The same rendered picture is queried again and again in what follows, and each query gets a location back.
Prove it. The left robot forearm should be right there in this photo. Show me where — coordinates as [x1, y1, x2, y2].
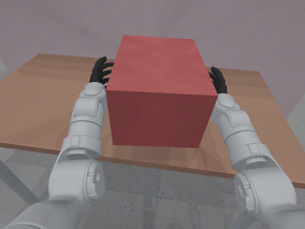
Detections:
[48, 82, 108, 195]

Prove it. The right robot forearm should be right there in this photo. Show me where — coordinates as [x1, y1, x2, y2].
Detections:
[210, 94, 296, 203]

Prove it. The carton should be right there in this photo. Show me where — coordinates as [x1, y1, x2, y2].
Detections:
[106, 34, 218, 148]

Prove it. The robot left upper arm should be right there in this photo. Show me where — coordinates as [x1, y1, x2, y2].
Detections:
[3, 159, 105, 229]

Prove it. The robot right upper arm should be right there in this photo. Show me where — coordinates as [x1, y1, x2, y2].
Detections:
[234, 166, 305, 229]

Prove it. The table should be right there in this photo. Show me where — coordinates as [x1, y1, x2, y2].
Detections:
[0, 53, 305, 229]

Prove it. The left robot hand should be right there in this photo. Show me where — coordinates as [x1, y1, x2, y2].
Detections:
[90, 56, 114, 90]

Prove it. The right robot hand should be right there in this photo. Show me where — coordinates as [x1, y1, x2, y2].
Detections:
[208, 67, 227, 94]

